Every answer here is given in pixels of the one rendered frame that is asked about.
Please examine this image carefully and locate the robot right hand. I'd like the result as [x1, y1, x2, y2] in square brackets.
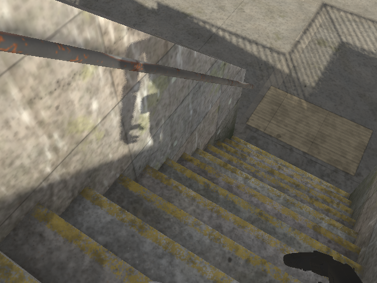
[283, 251, 363, 283]

